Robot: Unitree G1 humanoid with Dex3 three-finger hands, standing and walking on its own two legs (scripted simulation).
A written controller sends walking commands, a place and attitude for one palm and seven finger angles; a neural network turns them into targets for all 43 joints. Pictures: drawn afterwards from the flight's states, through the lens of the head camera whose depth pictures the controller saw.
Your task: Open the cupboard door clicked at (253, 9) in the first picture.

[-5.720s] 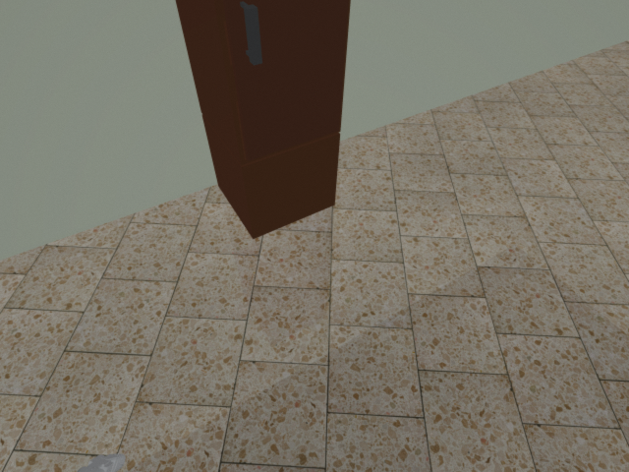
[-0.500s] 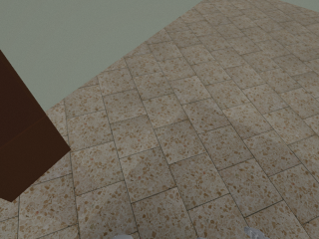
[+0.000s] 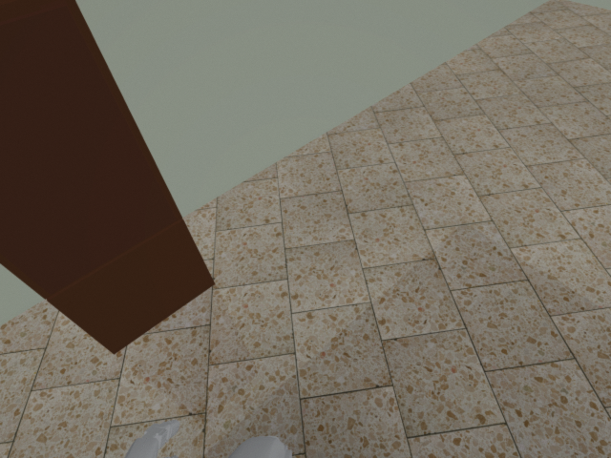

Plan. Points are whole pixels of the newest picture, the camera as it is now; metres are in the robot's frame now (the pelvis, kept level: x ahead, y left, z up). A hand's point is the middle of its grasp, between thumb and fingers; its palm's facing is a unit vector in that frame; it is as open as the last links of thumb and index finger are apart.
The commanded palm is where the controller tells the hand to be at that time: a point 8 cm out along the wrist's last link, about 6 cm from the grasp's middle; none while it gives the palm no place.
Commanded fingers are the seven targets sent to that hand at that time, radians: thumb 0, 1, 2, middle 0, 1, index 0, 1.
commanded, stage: turn to face it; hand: left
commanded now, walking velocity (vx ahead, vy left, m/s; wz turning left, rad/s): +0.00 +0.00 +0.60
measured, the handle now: out of the picture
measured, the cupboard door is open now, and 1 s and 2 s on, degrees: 0 0 0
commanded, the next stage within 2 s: take the last steps up to it in 1.04 s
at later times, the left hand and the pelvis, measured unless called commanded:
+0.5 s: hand out of the picture -0.03 +0.28 -0.17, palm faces +0.34 -0.90 -0.27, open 7.4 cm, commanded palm none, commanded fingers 0.00 0.90 0.90 -0.20 -0.30 -0.20 -0.30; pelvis -0.02 +0.05 +0.00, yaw +18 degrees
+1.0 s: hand out of the picture -0.07 +0.21 -0.14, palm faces +0.56 -0.78 -0.27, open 7.4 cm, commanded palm none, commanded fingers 0.00 0.90 0.90 -0.20 -0.30 -0.20 -0.30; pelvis -0.03 +0.00 +0.00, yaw +35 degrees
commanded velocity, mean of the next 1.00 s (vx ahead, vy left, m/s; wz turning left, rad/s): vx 0.00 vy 0.00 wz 0.51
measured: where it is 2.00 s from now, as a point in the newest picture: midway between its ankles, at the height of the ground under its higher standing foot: outside the picture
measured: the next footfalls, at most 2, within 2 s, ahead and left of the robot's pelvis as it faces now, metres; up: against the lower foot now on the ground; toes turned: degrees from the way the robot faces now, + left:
left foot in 0.30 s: +0.01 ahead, +0.16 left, +0.00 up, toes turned +18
right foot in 0.74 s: +0.07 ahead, -0.08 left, +0.00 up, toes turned +24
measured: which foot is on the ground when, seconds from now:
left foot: up 0.00-0.28, down 0.30-0.74, up 0.76-1.00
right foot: down 0.00-0.30, up 0.32-0.72, down 0.74-1.00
